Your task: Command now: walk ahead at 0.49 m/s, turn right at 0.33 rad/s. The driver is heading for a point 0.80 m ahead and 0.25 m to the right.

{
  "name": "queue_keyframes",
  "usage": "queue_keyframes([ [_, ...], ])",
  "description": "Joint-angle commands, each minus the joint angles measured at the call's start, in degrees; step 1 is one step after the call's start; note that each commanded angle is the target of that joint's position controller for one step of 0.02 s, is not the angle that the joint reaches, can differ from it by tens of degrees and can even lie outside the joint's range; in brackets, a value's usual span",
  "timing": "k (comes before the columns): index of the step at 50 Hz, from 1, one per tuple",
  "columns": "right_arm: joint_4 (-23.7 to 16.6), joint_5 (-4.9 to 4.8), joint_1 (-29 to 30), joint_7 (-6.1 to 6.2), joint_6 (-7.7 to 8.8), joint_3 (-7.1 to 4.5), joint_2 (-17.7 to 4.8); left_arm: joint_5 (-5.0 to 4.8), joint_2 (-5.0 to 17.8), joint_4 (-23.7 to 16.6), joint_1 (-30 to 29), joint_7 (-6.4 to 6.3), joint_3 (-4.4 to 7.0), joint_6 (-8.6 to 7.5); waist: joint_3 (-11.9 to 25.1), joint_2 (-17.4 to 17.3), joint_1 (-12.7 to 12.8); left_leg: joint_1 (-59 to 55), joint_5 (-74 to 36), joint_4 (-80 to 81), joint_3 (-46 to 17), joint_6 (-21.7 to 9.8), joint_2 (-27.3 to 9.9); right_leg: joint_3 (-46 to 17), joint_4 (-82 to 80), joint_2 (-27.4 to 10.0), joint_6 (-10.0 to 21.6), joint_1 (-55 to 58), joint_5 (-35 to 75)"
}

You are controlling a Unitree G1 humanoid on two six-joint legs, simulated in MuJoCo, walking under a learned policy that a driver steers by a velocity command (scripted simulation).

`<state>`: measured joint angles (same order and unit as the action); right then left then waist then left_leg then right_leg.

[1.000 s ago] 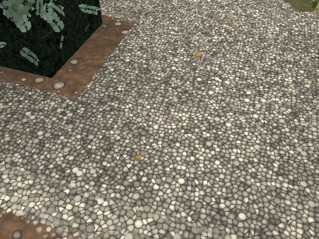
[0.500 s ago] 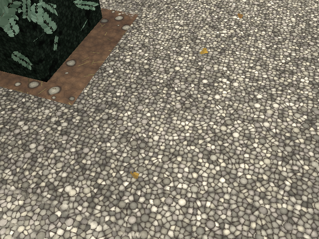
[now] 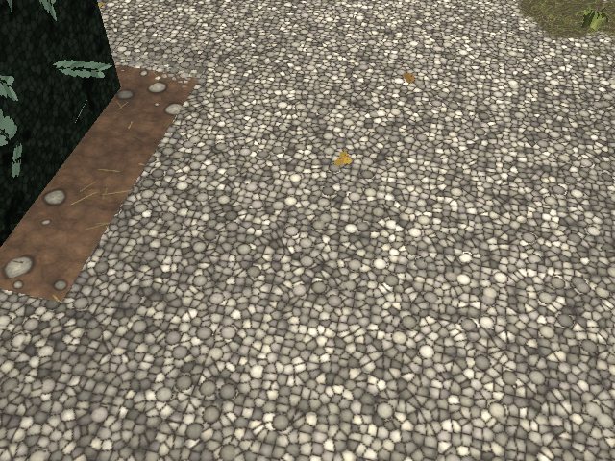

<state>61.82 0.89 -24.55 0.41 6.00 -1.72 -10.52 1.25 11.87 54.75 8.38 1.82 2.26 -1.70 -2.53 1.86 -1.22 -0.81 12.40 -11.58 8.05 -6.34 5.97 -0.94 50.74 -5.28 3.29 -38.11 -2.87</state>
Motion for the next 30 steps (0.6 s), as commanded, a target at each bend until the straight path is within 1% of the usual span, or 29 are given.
queue_keyframes([
  [1, -2.0, -0.16, -2.4, 0.61, 0.92, -0.49, -5.6, -0.29, 0.7, -4.3, -6.0, 0.35, -0.47, -0.55, -4.2, -4.7, -0.6, 4.8, -25.1, 5.4, -3.5, -0.6, -15.1, 4.4, -7.9, 1.9, 0.1, 1.9, 5.6],
  [4, -0.9, 0.21, -5.5, 1.35, 0.65, -0.4, -5.9, -0.1, 0.7, -6.2, -10.0, 0.36, -0.77, -0.73, -4.5, -4.9, -1.9, -2.3, -33.2, 2.9, -1.1, -0.4, -16.9, 7.3, -13.7, 3.4, 1.5, 1.7, 4.1],
  [5, -0.7, 0.34, -5.7, 1.6, 0.49, -0.45, -6.3, -0.01, 1.0, -6.6, -10.2, 0.33, -0.67, -0.83, -4.1, -5.1, -1.6, -4.6, -38.3, 0.9, -0.3, -0.3, -17.6, 8.2, -15.0, 4.3, 2.3, 2.4, 2.2],
  [6, -0.8, 0.36, -5.3, 1.91, 0.35, -0.56, -6.9, 0.11, 1.5, -6.6, -9.3, 0.23, -0.43, -0.92, -3.1, -5.6, -0.8, -6.4, -46.5, -2.1, 0.7, 0.0, -18.1, 9.2, -15.9, 5.7, 3.2, 4.4, -0.4],
  [7, -0.9, 0.36, -4.8, 2.29, 0.18, -0.75, -7.7, 0.25, 2.0, -6.2, -7.3, 0.04, -0.1, -0.95, -1.6, -6.5, 0.4, -8.0, -55.1, -6.0, 1.4, 0.3, -18.6, 10.3, -16.1, 7.3, 4.4, 7.0, -3.4],
  [8, -1.2, 0.47, -4.0, 2.64, -0.12, -1.01, -8.5, 0.37, 2.8, -5.3, -3.8, -0.22, 0.37, -0.99, 0.3, -7.5, 2.1, -8.8, -62.2, -11.5, 2.1, 0.5, -19.2, 11.1, -16.1, 9.1, 5.7, 10.5, -6.7],
  [9, -1.6, 0.64, -3.1, 2.72, -0.57, -1.31, -9.4, 0.4, 4.0, -3.7, 1.6, -0.43, 1.07, -1.15, 3.2, -8.1, 4.4, -8.6, -64.4, -19.4, 2.5, 0.4, -19.6, 11.1, -17.3, 10.5, 7.2, 15.8, -8.8],
  [10, -2.3, 0.55, -2.1, 2.49, -0.94, -1.58, -10.1, 0.75, 5.5, -1.6, 8.6, -0.58, 2.05, -1.49, 6.6, -8.2, 7.6, -5.3, -59.0, -30.1, 3.1, 0.5, -19.5, 9.8, -21.5, 11.2, 9.1, 24.5, -8.0],
  [11, -4.2, 0.12, 0.2, 2.0, -0.8, -1.58, -10.0, 1.7, 9.2, 0.1, 16.3, -1.01, 3.58, -1.58, 10.5, -5.2, 11.8, 6.3, -43.5, -46.1, 3.8, 1.3, -18.0, 0.5, -24.7, 4.8, 12.5, 37.3, -10.0],
  [12, -7.6, -0.68, -3.1, 0.41, -0.41, -0.67, -3.8, 1.85, 15.3, -0.7, 16.6, -1.5, 5.28, -1.02, 15.5, 9.5, 7.4, 33.2, 12.2, -69.2, 2.6, 4.3, -5.9, -29.7, -25.6, -13.4, 23.0, 56.8, -5.5],
  [13, -9.6, -0.13, 3.9, 0.09, 0.28, -1.49, -8.0, -0.2, 14.0, -0.4, 16.9, -1.24, 5.11, -0.16, 16.3, 1.8, 8.9, 42.1, 15.8, -75.0, -9.5, 3.7, -4.0, -40.1, -32.9, -14.1, 24.3, 57.1, -9.4],
  [14, -12.0, -0.44, 8.4, -0.24, 1.22, -1.44, -8.1, -0.63, 12.5, -1.0, 11.8, -1.5, 4.68, -0.05, 7.0, 0.0, 6.7, 46.0, 9.2, -70.8, -11.3, 3.3, -8.1, -31.6, -35.4, -13.0, 21.5, 49.3, -8.5],
  [15, -12.0, -0.52, 8.7, -0.24, 1.68, -1.57, -8.5, -0.51, 9.2, -1.5, 8.9, -1.44, 3.94, -0.19, 3.3, -4.1, 4.3, 42.9, 5.6, -65.6, -10.7, 3.4, -9.9, -26.6, -37.2, -10.9, 18.7, 42.1, -2.9],
  [16, -11.8, -0.01, 8.4, -0.07, 1.09, -1.71, -8.1, -0.58, 7.5, -1.8, 7.1, -1.65, 3.45, -0.58, 0.8, -5.8, 2.0, 39.4, 4.9, -61.7, -10.6, 4.3, -11.0, -21.9, -37.7, -8.2, 16.6, 36.1, 4.1],
  [17, -12.1, 1.06, 7.5, -0.13, -0.13, -1.57, -7.3, -0.89, 6.3, -1.8, 6.5, -1.97, 2.95, -1.04, 0.7, -5.2, 0.3, 35.6, 4.9, -58.8, -10.6, 5.5, -11.6, -18.2, -38.1, -5.6, 15.4, 32.0, 8.4],
  [18, -12.3, 1.64, 6.9, -0.33, -1.31, -1.5, -6.5, -1.07, 6.6, -1.8, 6.9, -2.04, 2.8, -1.65, 1.1, -4.3, -0.5, 33.7, 5.2, -56.4, -10.3, 6.4, -11.8, -16.1, -38.2, -4.2, 14.8, 30.3, 11.1],
  [19, -12.8, 1.95, 7.2, -0.53, -2.22, -1.44, -6.0, -1.28, 7.6, -1.6, 8.0, -2.04, 2.96, -2.24, 1.2, -3.7, -0.9, 33.5, 5.2, -54.3, -9.6, 7.2, -11.7, -14.8, -38.2, -3.1, 14.6, 29.3, 14.2],
  [21, -14.7, 2.01, 10.6, -0.84, -3.19, -1.33, -5.8, -1.31, 9.7, -1.5, 10.1, -2.02, 3.41, -2.66, 0.7, -1.9, -0.4, 34.7, 2.0, -49.4, -8.1, 8.5, -11.7, -13.2, -38.7, -1.3, 13.8, 27.9, 16.2],
  [22, -16.0, 1.94, 13.5, -0.94, -3.38, -1.3, -6.0, -1.33, 10.0, -1.5, 11.3, -1.98, 3.48, -2.6, 0.2, -1.0, 0.4, 35.9, -0.5, -46.5, -7.6, 9.0, -11.7, -13.1, -39.0, -0.7, 13.1, 27.9, 16.3],
  [24, -18.2, 1.68, 19.0, -1.11, -3.57, -1.22, -6.4, -1.29, 9.7, -1.5, 13.9, -1.85, 3.41, -2.28, -0.3, 0.3, 2.4, 38.1, -5.2, -40.7, -7.1, 9.5, -11.3, -13.3, -38.6, 0.3, 11.2, 29.6, 16.9],
  [26, -20.0, 1.44, 23.3, -1.33, -3.58, -0.96, -6.4, -1.2, 9.9, -1.6, 16.4, -1.87, 3.46, -1.97, 0.2, 1.3, 4.3, 39.2, -8.9, -35.9, -7.2, 9.3, -10.4, -14.0, -37.5, 0.7, 9.8, 32.6, 17.6],
  [30, -23.2, 0.94, 30.4, -1.6, -3.1, -0.33, -6.9, -0.61, 10.5, -2.1, 19.9, -2.34, 3.56, -1.55, 0.1, 2.1, 7.0, 40.5, -10.6, -28.2, -7.6, 8.4, -8.3, -16.9, -35.0, -0.4, 9.6, 39.0, 19.2],
])
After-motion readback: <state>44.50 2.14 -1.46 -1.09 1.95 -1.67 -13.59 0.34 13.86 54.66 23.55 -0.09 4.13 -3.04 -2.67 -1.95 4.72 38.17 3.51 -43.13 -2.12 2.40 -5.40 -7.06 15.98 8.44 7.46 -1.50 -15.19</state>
